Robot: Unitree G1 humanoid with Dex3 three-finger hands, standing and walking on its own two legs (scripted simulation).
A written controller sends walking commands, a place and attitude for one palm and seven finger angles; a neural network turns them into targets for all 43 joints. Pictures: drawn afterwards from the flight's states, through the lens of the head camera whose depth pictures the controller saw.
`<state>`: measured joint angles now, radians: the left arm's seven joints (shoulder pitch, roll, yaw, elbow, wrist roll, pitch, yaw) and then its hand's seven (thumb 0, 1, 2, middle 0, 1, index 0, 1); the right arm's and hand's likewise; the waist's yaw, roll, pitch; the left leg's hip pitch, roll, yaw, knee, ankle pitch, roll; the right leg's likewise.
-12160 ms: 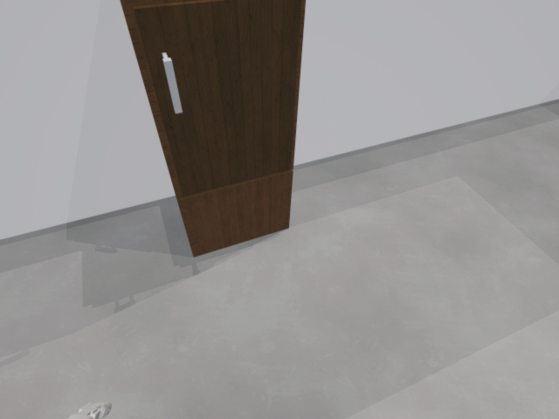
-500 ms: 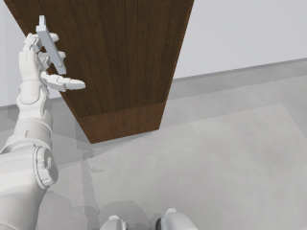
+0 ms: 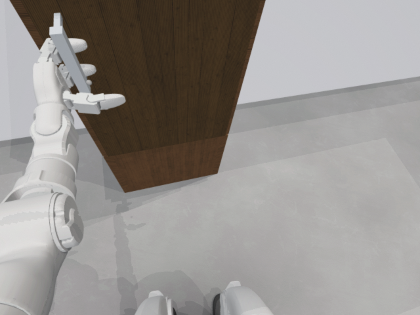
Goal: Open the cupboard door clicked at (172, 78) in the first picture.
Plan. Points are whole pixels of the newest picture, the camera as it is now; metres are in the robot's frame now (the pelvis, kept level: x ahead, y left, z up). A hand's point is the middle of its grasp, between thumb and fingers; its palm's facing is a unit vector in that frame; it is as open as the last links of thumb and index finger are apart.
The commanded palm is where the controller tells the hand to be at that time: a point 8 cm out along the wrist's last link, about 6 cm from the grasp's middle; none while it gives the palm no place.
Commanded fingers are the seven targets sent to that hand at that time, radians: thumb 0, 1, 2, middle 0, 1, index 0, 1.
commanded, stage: close the thumb around the handle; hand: left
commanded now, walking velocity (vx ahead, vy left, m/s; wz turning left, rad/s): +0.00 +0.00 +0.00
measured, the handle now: (72, 57) +0.58 +0.21 +0.10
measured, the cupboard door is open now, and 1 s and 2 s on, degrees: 0 12 38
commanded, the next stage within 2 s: pull the door open along its arc in 0.48 s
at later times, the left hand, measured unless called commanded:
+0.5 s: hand (88, 81) +0.53 +0.18 +0.09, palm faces +0.16 -0.99 -0.01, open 5.6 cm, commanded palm +0.49 +0.22 +0.09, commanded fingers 0.00 0.90 0.90 -0.40 -1.35 -0.40 -1.35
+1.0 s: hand (100, 113) +0.46 +0.15 +0.09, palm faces +0.09 -1.00 +0.00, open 5.9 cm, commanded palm +0.39 +0.19 +0.09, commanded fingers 0.00 0.90 0.90 -0.40 -1.35 -0.40 -1.35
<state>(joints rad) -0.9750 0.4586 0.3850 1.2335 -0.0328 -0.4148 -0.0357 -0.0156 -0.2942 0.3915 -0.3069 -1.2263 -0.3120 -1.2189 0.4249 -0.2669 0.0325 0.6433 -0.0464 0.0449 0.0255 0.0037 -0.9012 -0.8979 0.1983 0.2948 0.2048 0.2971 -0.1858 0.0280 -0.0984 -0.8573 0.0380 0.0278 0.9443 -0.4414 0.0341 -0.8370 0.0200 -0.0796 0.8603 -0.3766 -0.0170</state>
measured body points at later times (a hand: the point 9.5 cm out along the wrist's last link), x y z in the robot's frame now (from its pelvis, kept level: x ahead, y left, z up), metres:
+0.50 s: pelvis +0.01 -0.01 +0.00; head +0.13 +0.01 +0.44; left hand +0.51 +0.23 +0.09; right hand +0.00 -0.27 -0.11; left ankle +0.00 +0.09 -0.69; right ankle +0.01 -0.11 -0.69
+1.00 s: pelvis +0.02 -0.01 +0.02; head +0.10 +0.00 +0.46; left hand +0.44 +0.20 +0.09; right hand +0.06 -0.26 -0.10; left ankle +0.00 +0.09 -0.69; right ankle +0.01 -0.11 -0.69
